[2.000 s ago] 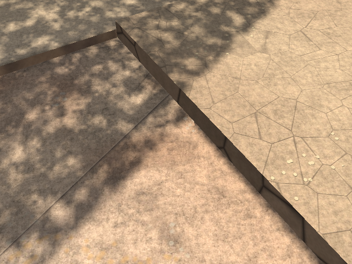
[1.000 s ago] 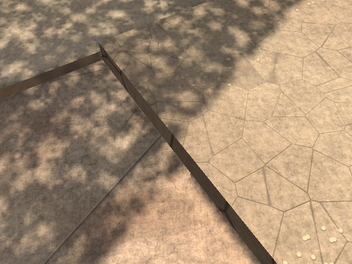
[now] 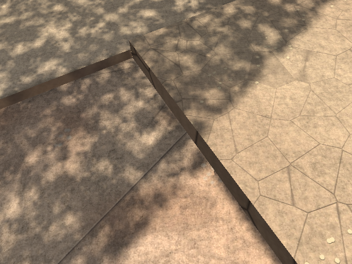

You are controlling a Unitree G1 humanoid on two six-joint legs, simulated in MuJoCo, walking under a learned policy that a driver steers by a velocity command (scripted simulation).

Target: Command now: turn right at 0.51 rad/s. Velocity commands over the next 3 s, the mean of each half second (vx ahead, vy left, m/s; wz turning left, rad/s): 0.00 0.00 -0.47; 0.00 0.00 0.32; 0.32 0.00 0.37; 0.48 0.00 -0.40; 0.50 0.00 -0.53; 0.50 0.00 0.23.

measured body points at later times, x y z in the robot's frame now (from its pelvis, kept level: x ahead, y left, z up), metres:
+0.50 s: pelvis +0.02 +0.02 +0.01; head +0.04 +0.01 +0.45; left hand +0.25 +0.25 -0.08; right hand +0.09 -0.30 -0.10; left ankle +0.06 +0.14 -0.73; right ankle -0.01 -0.09 -0.73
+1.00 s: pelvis +0.03 +0.03 +0.01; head +0.06 +0.03 +0.46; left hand +0.14 +0.32 -0.09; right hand +0.19 -0.27 -0.08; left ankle +0.02 +0.15 -0.67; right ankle -0.01 -0.09 -0.73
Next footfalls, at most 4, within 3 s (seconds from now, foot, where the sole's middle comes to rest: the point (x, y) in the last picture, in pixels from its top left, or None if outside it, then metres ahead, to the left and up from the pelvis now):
0.48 left None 0.10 0.13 -0.77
1.16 left None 0.07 0.17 -0.77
1.64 right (192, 261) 0.46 0.03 -0.77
2.10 left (134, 200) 0.71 0.27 -0.77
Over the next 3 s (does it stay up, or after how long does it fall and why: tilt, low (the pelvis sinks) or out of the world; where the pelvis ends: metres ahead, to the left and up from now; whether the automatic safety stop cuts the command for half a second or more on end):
stays up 0.93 0.04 0.01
